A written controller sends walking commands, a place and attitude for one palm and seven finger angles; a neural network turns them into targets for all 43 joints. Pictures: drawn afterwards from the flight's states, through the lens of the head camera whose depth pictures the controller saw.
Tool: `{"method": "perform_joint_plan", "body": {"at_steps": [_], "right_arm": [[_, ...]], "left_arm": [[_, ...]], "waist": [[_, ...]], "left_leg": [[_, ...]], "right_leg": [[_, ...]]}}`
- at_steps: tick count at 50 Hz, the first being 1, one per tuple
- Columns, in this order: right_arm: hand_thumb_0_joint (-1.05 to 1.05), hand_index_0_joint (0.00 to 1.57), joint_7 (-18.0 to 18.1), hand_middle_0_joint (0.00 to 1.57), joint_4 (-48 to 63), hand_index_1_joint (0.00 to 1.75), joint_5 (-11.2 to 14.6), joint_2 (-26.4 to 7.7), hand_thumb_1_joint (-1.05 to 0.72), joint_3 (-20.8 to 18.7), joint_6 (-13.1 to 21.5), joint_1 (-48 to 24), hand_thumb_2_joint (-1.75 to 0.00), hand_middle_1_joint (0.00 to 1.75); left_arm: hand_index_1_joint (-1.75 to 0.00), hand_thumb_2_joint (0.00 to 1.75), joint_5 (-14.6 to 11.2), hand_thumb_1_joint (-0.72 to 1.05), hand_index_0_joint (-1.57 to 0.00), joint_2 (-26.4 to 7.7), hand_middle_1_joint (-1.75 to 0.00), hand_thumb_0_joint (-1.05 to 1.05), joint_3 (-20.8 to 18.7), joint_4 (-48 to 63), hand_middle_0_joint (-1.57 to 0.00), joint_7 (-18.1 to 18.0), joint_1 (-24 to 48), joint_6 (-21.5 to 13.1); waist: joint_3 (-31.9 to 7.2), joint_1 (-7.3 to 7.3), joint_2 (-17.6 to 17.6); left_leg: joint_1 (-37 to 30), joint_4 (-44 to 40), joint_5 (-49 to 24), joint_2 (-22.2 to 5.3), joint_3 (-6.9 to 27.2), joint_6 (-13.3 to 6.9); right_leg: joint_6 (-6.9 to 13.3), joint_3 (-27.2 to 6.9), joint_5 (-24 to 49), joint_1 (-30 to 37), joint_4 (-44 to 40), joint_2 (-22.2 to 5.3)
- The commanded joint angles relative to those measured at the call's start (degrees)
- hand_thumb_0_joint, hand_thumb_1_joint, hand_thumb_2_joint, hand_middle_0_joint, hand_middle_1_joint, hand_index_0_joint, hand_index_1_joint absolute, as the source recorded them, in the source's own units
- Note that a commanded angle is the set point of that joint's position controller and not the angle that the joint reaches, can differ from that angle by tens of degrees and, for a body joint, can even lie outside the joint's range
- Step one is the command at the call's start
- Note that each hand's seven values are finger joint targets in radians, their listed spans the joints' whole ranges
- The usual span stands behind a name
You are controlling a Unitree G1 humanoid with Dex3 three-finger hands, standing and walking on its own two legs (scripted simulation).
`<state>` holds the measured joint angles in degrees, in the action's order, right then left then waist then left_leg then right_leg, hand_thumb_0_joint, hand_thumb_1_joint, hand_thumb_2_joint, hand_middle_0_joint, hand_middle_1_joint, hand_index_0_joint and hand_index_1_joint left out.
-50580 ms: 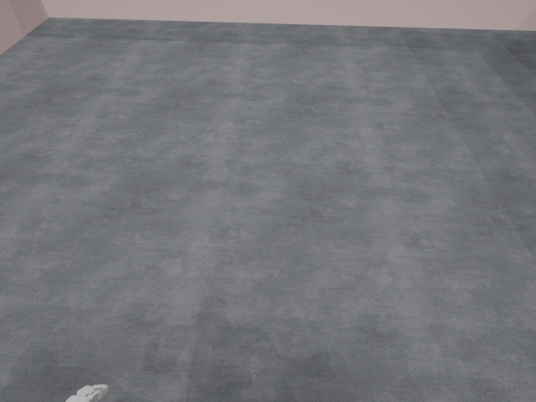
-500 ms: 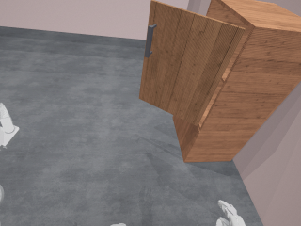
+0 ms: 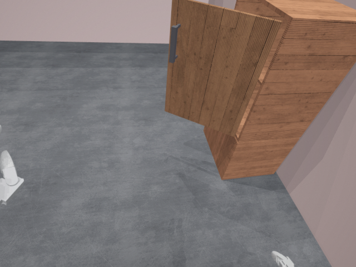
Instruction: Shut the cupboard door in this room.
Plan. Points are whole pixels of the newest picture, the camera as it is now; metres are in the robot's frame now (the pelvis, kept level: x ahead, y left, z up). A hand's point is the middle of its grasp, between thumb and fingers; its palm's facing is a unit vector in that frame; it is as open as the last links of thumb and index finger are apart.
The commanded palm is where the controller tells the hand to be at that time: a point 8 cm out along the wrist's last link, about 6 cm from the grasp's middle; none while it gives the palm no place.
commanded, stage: stop stepping back and stand still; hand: left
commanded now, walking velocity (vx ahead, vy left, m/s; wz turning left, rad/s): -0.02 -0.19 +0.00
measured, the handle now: (175, 43) +0.98 +0.04 +0.08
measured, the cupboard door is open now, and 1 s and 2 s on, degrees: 55 55 55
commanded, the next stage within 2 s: let the arm hang, fingers relaxed in 0.54 s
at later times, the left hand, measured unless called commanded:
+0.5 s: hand (30, 159) +0.24 +0.26 +0.18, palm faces +0.40 -0.79 -0.46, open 7.4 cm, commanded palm +0.18 +0.30 +0.19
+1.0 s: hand out of the picture +0.02 +0.20 -0.16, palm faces +0.04 -0.98 -0.18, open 7.0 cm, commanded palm none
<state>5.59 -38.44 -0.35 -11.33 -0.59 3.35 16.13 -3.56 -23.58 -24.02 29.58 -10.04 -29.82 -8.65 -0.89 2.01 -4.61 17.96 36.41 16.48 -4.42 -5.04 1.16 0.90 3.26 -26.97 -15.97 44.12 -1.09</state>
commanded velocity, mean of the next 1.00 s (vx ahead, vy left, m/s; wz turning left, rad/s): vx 0.00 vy -0.01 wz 0.00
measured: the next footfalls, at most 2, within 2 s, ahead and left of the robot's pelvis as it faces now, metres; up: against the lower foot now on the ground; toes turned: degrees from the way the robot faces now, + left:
none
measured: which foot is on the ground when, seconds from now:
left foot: down 0.00-1.00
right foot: down 0.00-1.00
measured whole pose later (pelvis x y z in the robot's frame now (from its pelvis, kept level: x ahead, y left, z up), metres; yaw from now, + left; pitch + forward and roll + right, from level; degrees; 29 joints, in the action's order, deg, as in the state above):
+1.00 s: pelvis -0.01 +0.02 +0.01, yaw +1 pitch -1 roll +0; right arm 0.2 -55.2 -1.3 -11.7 1.3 -1.9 14.4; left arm 0.4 -11.0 -0.2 -54.9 -1.1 -16.2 2.4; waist 3.0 0.3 -1.9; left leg 15.1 27.9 12.1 -0.7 -2.6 -0.8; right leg 0.3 4.7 -13.7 -12.9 27.4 -1.4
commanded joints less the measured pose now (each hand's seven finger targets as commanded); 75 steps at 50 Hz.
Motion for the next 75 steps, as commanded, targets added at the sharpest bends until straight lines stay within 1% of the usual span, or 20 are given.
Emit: {"method": "perform_joint_plan", "body": {"at_steps": [1,5,7,9,11,12,15,16,17,24,31,32,33,35,39,44,47,49,62,75], "right_arm": [[0.00,0.20,-1.42,0.20,9.54,0.30,-0.32,-7.46,-0.90,-1.75,5.04,-8.19,-0.90,0.30],[0.00,0.20,-2.36,0.20,10.52,0.30,0.23,-7.29,-0.90,-1.99,3.92,-6.38,-0.90,0.30],[0.00,0.20,-2.53,0.20,10.31,0.30,0.43,-6.70,-0.90,-1.93,3.71,-5.61,-0.90,0.30],[0.00,0.20,-2.48,0.20,10.01,0.30,1.07,-6.16,-0.90,-2.18,3.01,-5.13,-0.90,0.30],[0.00,0.20,-2.15,0.20,9.29,0.30,1.02,-5.92,-0.90,-1.43,2.70,-6.27,-0.90,0.30],[0.00,0.20,-1.83,0.20,9.23,0.30,0.92,-5.53,-0.90,-0.99,2.60,-6.51,-0.90,0.30],[0.00,0.20,-0.75,0.20,10.34,0.30,0.85,-6.55,-0.90,-1.36,2.68,-8.16,-0.90,0.30],[0.00,0.20,-0.61,0.20,10.30,0.30,0.72,-6.52,-0.90,-1.14,2.75,-8.42,-0.90,0.30],[0.00,0.20,-0.80,0.20,10.66,0.30,0.84,-5.96,-0.90,-0.92,2.80,-8.24,-0.90,0.30],[0.00,0.20,-1.33,0.20,12.16,0.30,1.49,-6.30,-0.90,-1.56,1.79,-7.45,-0.90,0.30],[0.00,0.20,-0.79,0.20,12.60,0.30,1.65,-6.98,-0.90,-1.52,1.15,-7.87,-0.90,0.30],[0.00,0.20,-6.26,0.20,4.80,0.30,2.13,-17.73,-0.90,-3.20,4.72,-14.29,-0.90,0.30],[0.00,0.20,-6.41,0.20,3.62,0.30,1.26,-16.14,-0.90,-4.10,2.42,-10.08,-0.90,0.30],[0.00,0.20,-6.20,0.20,2.96,0.30,0.35,-14.94,-0.90,-2.57,0.32,-8.96,-0.90,0.30],[0.00,0.20,-5.88,0.20,-0.48,0.30,-0.69,-14.10,-0.90,-1.57,-1.66,-7.54,-0.90,0.30],[0.00,0.20,-5.57,0.20,-8.03,0.30,-1.16,-9.90,-0.90,0.22,-3.44,-6.20,-0.90,0.30],[0.00,0.20,-5.05,0.20,-12.54,0.30,-0.88,-7.68,-0.90,0.25,-3.68,-4.28,-0.90,0.30],[0.00,0.20,-4.65,0.20,-15.01,0.30,-1.05,-6.17,-0.90,-0.05,-3.77,-2.79,-0.90,0.30],[0.00,0.20,-3.67,0.20,-23.55,0.30,-0.33,-2.83,-0.90,-0.57,-3.81,6.06,-0.90,0.30],[0.00,0.20,-3.65,0.20,-24.51,0.30,-0.56,-0.96,-0.90,-0.70,-3.77,7.32,-0.90,0.30]], "left_arm": [[-0.30,0.90,1.11,0.90,-0.20,-15.57,-0.30,0.00,-10.87,20.55,-0.20,-0.64,4.55,-6.30],[-0.30,0.90,0.80,0.90,-0.20,-12.29,-0.30,0.00,-10.34,11.90,-0.20,-0.40,-1.60,-5.00],[-0.30,0.90,0.33,0.90,-0.20,-11.03,-0.30,0.00,-9.52,8.40,-0.20,-0.26,-1.45,-4.41],[-0.30,0.90,-0.12,0.90,-0.20,-10.25,-0.30,0.00,-7.81,7.30,-0.20,-0.56,-2.67,-3.58],[-0.30,0.90,0.32,0.90,-0.20,-10.97,-0.30,0.00,-7.53,8.29,-0.20,-1.37,-0.46,-3.72],[-0.30,0.90,0.48,0.90,-0.20,-10.70,-0.30,0.00,-6.99,8.19,-0.20,-1.46,-0.37,-3.92],[-0.30,0.90,1.12,0.90,-0.20,-12.07,-0.30,0.00,-7.71,11.70,-0.20,-1.29,1.12,-4.69],[-0.30,0.90,1.45,0.90,-0.20,-13.39,-0.30,0.00,-8.73,13.06,-0.20,-1.19,1.56,-4.97],[-0.30,0.90,1.38,0.90,-0.20,-11.96,-0.30,0.00,-7.43,13.72,-0.20,-0.89,1.50,-5.36],[-0.30,0.90,0.49,0.90,-0.20,-11.51,-0.30,0.00,-8.82,11.48,-0.20,-1.07,-4.72,-5.62],[-0.30,0.90,0.18,0.90,-0.20,-11.26,-0.30,0.00,-8.52,8.94,-0.20,-0.82,-4.34,-5.19],[-0.30,0.90,4.56,0.90,-0.20,-1.58,-0.30,0.00,18.82,-31.32,-0.20,7.96,3.85,3.51],[-0.30,0.90,4.36,0.90,-0.20,-0.80,-0.30,0.00,17.57,-33.88,-0.20,9.47,4.86,7.58],[-0.30,0.90,4.78,0.90,-0.20,0.22,-0.30,0.00,18.67,-39.65,-0.20,10.48,9.26,8.25],[-0.30,0.90,5.02,0.90,-0.20,-1.02,-0.30,0.00,20.20,-54.74,-0.20,10.18,15.19,7.99],[-0.30,0.90,4.46,0.90,-0.20,2.12,-0.30,0.00,22.41,-72.01,-0.20,9.24,15.74,9.21],[-0.30,0.90,4.28,0.90,-0.20,3.57,-0.30,0.00,22.49,-79.62,-0.20,9.07,14.23,8.66],[-0.30,0.90,4.34,0.90,-0.20,5.35,-0.30,0.00,21.96,-83.05,-0.20,8.88,12.73,8.64],[-0.30,0.90,4.25,0.90,-0.20,8.62,-0.30,0.00,22.85,-94.22,-0.20,8.25,7.90,8.52],[-0.30,0.90,4.58,0.90,-0.20,10.71,-0.30,0.00,22.55,-94.11,-0.20,7.86,7.24,8.65]], "waist": [[-0.39,-1.26,20.89],[-1.80,-1.04,13.93],[-2.38,-0.75,6.29],[-4.00,-0.49,-4.55],[-4.64,-0.48,-2.22],[-4.52,-0.18,-2.03],[-7.00,-0.92,6.82],[-7.56,-1.02,12.03],[-7.53,-1.18,12.41],[-9.81,-1.02,8.74],[-5.85,-1.23,8.28],[0.28,-0.36,9.61],[-4.18,-0.84,10.30],[-2.03,-1.90,6.04],[-2.55,-1.32,-7.13],[-0.35,-1.81,6.43],[0.13,-1.61,7.86],[0.65,-1.77,12.72],[5.42,-1.56,3.52],[9.10,-1.51,5.41]], "left_leg": [[0.07,-21.51,6.51,-12.12,14.84,-6.56],[7.96,-13.42,8.75,-7.74,5.71,-3.43],[7.21,-6.61,7.47,-3.26,2.87,-2.03],[5.05,4.05,1.60,0.92,2.21,-0.59],[4.85,2.49,2.26,1.25,3.40,-0.34],[3.12,-1.90,-0.85,1.03,3.68,-0.67],[-7.86,-8.51,-27.44,-3.17,5.94,-2.71],[-8.21,-8.58,-33.68,-4.21,7.40,-3.00],[-8.15,-8.82,-35.58,-4.63,8.16,-2.96],[-4.25,-6.71,-27.23,-1.78,4.14,-1.35],[-0.86,-10.71,-17.37,-2.19,5.94,-1.76],[0.92,-3.09,-23.64,-2.49,4.71,-1.81],[-2.65,-4.67,-19.92,-3.17,5.46,-1.57],[3.37,-8.41,-10.08,-4.22,9.02,-3.70],[-0.63,-7.64,-10.73,-1.18,9.35,-3.34],[-1.61,-14.65,-7.70,-1.17,9.42,-2.82],[-2.96,-15.35,-4.03,-0.45,7.94,-2.23],[-3.21,-16.29,-1.68,-0.42,7.83,-2.30],[-3.87,-18.91,0.34,-1.23,7.61,-3.09],[-1.29,-20.82,4.69,-1.15,8.13,-3.19]], "right_leg": [[-0.85,-0.22,3.19,-1.28,-3.42,1.14],[-0.49,-0.12,9.88,10.49,-16.84,1.32],[1.85,-7.67,12.63,7.42,-20.05,-2.92],[6.07,-18.99,18.02,5.03,-24.98,-11.02],[7.32,-16.41,29.25,7.91,-22.59,-12.46],[5.88,-12.64,33.31,8.73,-20.00,-11.05],[-0.14,-4.07,38.74,6.70,-13.41,-3.40],[-0.79,-2.45,38.74,6.89,-12.27,-2.60],[-0.92,-1.95,36.56,7.42,-12.70,-1.61],[0.21,-4.63,43.60,13.22,-15.56,-4.01],[-0.30,-4.34,31.83,10.71,-18.10,-3.33],[0.61,-0.79,38.42,2.02,-12.33,-8.21],[1.01,-4.32,30.83,-0.01,-14.26,-7.35],[0.12,-1.94,16.69,0.03,-14.14,-4.97],[2.19,-5.79,16.63,1.06,-18.18,-7.18],[0.43,-5.66,11.62,4.15,-20.64,-5.05],[0.96,-6.46,10.41,4.71,-24.06,-5.45],[1.40,-5.96,10.89,5.13,-25.05,-5.14],[1.00,-4.42,9.20,3.22,-26.61,-4.61],[0.49,-4.59,8.29,0.69,-25.49,-3.81]]}}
